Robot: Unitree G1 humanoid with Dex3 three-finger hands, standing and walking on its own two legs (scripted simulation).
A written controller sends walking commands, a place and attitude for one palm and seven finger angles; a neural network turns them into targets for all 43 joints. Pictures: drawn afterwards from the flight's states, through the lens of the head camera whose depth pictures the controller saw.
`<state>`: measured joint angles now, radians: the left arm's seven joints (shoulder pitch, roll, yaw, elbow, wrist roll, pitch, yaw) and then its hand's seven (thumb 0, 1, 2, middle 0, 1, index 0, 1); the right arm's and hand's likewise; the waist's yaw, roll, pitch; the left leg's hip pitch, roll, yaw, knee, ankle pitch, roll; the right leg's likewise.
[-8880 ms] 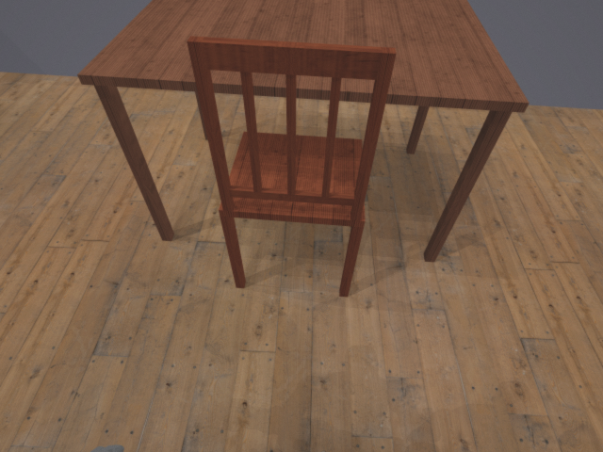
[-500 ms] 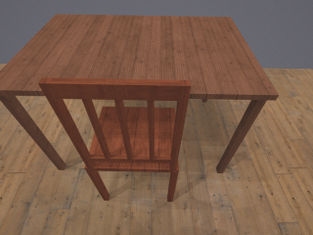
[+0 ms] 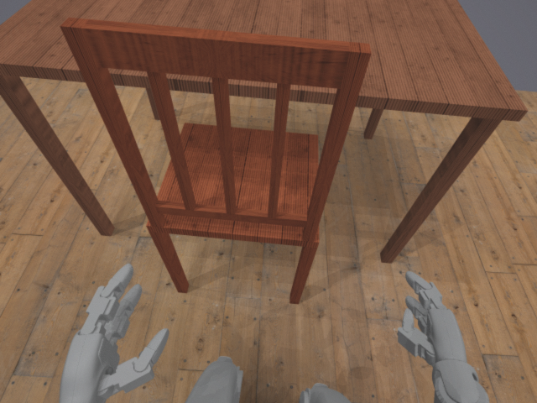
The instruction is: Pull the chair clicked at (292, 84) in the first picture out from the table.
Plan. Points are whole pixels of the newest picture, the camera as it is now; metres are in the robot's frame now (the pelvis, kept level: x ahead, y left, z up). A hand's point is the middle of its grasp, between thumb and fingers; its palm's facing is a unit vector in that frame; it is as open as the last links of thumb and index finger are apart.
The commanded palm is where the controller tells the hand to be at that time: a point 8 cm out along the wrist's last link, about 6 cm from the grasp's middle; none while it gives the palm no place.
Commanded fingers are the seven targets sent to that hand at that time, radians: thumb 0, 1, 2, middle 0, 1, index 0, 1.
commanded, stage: raise the hand toward the chair's back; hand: left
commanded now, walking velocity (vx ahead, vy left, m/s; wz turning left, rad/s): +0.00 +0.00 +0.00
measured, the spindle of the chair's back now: (226, 157) +0.52 +0.14 +0.03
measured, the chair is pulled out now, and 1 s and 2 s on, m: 0.00 0.00 0.00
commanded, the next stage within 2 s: aim the fingers beside a spindle in 1.56 s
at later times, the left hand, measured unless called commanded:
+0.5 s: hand (133, 305) +0.22 +0.21 +0.05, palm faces +0.04 -1.00 -0.07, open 14.6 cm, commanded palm +0.20 +0.26 +0.05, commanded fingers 0.00 -0.34 0.37 -0.08 -0.11 -0.08 -0.11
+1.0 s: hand (114, 281) +0.25 +0.23 +0.06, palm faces +0.03 -1.00 -0.05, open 16.9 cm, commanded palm +0.23 +0.29 +0.06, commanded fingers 0.00 -0.50 0.30 -0.06 -0.08 -0.06 -0.08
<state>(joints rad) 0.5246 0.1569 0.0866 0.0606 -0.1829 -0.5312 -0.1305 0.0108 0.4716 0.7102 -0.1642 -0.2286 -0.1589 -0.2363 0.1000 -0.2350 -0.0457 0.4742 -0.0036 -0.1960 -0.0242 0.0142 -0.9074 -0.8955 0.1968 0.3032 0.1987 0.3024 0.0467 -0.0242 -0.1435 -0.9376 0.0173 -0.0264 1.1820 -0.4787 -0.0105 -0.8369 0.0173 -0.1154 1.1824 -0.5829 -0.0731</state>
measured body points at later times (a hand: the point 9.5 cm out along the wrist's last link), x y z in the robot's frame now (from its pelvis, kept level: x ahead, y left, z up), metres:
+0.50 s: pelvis -0.01 +0.03 +0.00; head +0.07 +0.04 +0.44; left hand +0.22 +0.26 +0.05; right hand +0.15 -0.22 -0.08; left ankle +0.06 +0.13 -0.64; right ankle +0.00 -0.08 -0.64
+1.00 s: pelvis +0.01 +0.04 +0.02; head +0.08 +0.05 +0.46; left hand +0.24 +0.29 +0.07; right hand +0.20 -0.19 -0.06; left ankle +0.05 +0.13 -0.64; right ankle +0.00 -0.08 -0.64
